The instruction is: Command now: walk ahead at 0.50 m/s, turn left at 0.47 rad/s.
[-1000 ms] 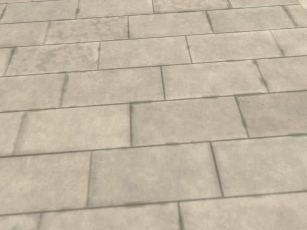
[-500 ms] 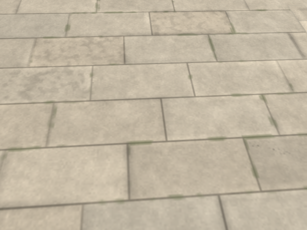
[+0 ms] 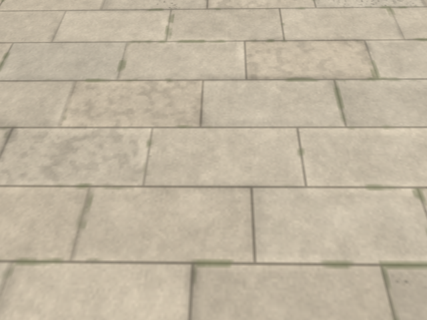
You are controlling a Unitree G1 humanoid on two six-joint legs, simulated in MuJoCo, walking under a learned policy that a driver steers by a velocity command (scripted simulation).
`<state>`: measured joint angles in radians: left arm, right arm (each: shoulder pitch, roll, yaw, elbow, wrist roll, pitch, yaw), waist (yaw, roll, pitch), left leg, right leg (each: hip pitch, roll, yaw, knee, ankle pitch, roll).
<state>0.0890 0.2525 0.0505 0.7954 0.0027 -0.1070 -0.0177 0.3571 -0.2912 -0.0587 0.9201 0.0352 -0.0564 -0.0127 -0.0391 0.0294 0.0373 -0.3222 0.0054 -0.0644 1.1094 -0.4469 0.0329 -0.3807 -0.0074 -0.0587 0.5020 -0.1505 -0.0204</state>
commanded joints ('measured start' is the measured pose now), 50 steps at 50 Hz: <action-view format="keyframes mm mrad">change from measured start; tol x32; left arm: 1 94 97 27 -2 10 -6 6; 44 -134 77 6 -86 -25 16 -46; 50 345 332 107 -33 -22 37 -22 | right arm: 1 -32 -95 -35 -92 -1 -6 -3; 16 -344 -38 -17 -261 -13 29 62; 21 70 -206 -112 -175 -6 47 43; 50 18 -55 -9 -174 -57 -8 -17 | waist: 1 58 -147 -71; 22 -31 253 -225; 43 -55 7 59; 50 134 -207 -344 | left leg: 1 -325 128 -50 79 114 1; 20 26 -38 197 -529 277 109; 23 717 341 -795 -811 11 411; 29 201 218 -233 -892 502 245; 39 244 176 91 -1015 495 142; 48 465 225 203 -511 1316 67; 50 -175 23 194 144 414 -45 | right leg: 1 319 -285 308 -295 -30 -145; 15 399 -286 -106 -359 202 -128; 20 427 -262 -195 82 739 -60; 21 232 -222 -205 360 564 -12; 22 -219 -47 -172 723 -301 58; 24 -470 -14 138 892 -388 29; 37 -272 -110 91 223 302 31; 45 -327 -27 13 51 132 -44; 48 -15 76 -58 57 22 -111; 50 697 -236 536 14 0 -350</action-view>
